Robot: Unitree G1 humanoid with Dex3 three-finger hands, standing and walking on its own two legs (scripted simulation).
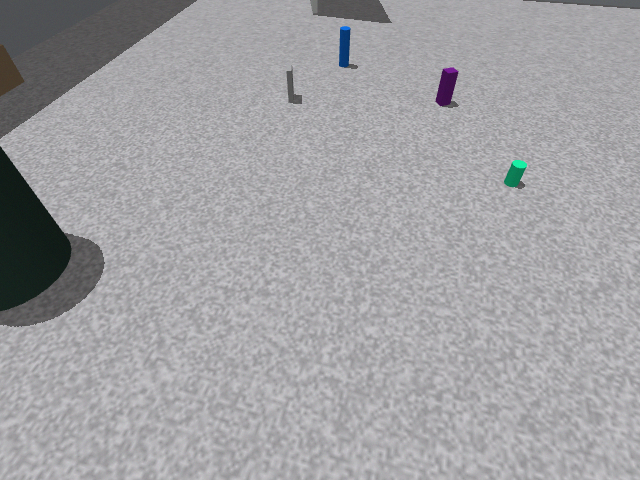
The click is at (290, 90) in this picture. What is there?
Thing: carton on end
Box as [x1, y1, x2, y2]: [286, 63, 293, 102]
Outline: 287,63 286,71 288,100 289,102 293,102 291,63
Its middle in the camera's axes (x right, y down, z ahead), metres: -0.18 -1.00 +2.43
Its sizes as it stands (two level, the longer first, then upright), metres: 0.111 0.031 0.204
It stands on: the floor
